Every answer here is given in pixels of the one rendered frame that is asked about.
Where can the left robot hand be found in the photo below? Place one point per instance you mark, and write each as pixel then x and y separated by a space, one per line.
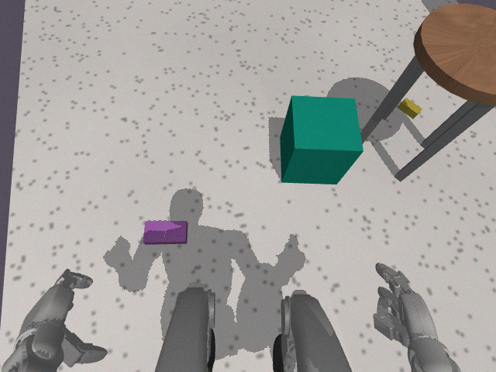
pixel 53 308

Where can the stool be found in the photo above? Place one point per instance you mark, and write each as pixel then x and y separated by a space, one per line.
pixel 456 46

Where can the left robot arm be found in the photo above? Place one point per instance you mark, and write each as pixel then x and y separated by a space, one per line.
pixel 37 349

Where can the right robot arm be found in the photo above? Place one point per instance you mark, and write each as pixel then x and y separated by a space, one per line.
pixel 430 355

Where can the right robot hand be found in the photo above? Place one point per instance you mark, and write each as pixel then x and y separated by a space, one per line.
pixel 410 319

